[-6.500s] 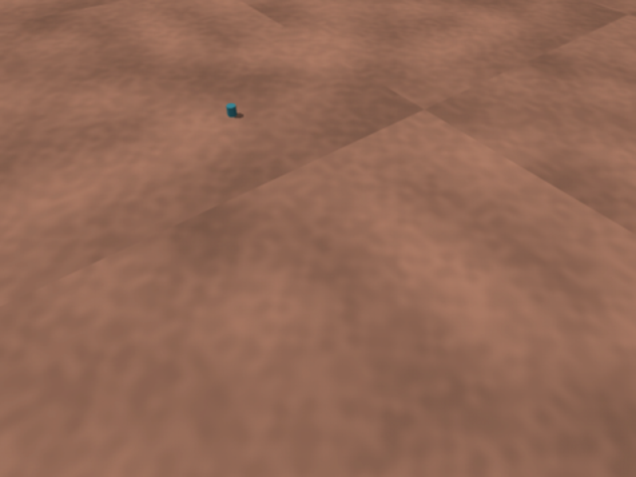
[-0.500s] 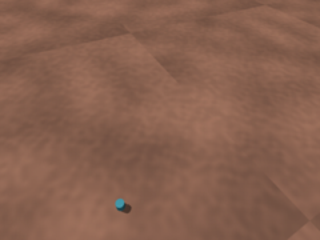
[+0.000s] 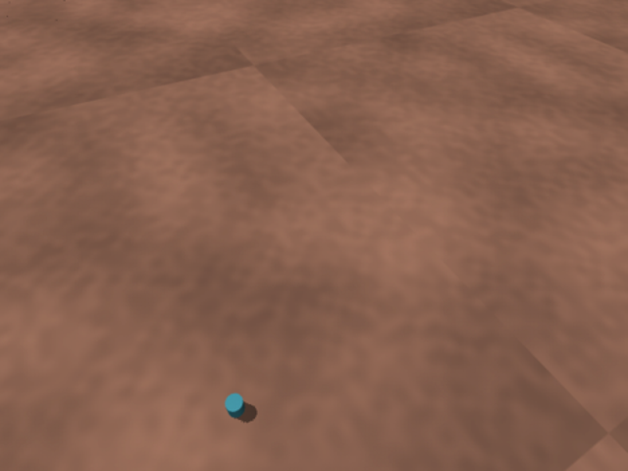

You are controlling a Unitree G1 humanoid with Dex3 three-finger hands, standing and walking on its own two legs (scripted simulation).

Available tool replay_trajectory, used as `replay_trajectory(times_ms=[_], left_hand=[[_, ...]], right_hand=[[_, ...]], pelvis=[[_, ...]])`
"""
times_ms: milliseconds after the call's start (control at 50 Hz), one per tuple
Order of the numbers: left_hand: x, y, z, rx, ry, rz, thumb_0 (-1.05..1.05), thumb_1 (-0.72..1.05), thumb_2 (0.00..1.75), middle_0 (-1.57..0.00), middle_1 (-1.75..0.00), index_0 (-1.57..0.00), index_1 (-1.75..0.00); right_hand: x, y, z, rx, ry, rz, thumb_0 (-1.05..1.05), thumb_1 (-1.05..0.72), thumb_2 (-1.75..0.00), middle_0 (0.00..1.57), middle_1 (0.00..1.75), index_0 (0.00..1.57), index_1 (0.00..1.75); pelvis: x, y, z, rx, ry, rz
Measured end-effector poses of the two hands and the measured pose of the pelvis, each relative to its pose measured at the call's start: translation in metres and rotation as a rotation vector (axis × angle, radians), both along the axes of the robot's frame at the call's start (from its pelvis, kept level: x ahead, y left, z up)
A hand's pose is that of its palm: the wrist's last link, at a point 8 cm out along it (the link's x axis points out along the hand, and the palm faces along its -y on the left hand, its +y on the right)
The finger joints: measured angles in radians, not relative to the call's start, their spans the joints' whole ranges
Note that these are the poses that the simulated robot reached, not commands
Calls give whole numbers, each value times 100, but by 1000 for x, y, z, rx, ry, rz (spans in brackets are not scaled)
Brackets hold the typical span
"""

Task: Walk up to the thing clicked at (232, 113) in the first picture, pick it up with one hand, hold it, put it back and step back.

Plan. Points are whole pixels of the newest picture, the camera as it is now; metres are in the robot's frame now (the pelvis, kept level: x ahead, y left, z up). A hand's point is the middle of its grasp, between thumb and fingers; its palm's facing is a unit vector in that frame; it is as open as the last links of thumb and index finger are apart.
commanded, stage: walk up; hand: left
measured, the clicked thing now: (235, 405) +0.43 +0.23 -0.75
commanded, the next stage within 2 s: stand in 0.02 s
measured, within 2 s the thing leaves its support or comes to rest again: neither
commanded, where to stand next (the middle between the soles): +0.04 -0.01 m, yaw -2 degrees
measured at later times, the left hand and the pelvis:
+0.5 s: hand out of the picture +0.09 +0.25 -0.16, palm faces -0.02 -0.94 -0.34, open 7.4 cm; pelvis +0.01 +0.00 +0.00, yaw +0 degrees
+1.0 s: hand out of the picture +0.09 +0.25 -0.16, palm faces -0.03 -0.94 -0.35, open 7.4 cm; pelvis +0.02 +0.00 +0.00, yaw +0 degrees
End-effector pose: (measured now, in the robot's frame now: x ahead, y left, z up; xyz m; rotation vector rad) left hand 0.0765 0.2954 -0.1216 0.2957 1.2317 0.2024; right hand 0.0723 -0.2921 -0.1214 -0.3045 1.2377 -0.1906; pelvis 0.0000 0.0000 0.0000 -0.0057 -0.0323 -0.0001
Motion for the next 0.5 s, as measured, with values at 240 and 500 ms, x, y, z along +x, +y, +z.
replay_trajectory(times_ms=[240, 500], left_hand=[[-8, 0, -1, 9, 29, -3, 0, 91, 89, -20, -30, -20, -29], [3, -1, 1, 13, 12, -14, 0, 91, 89, -20, -30, -20, -29]], right_hand=[[11, -2, 0, -1, 0, 16, 0, -90, -90, 20, 30, 21, 30], [18, -5, 2, -8, -7, 13, 0, -90, -90, 20, 30, 21, 30]], pelvis=[[7, -1, 0, 1, 8, 2], [13, -3, 0, 2, 5, -2]])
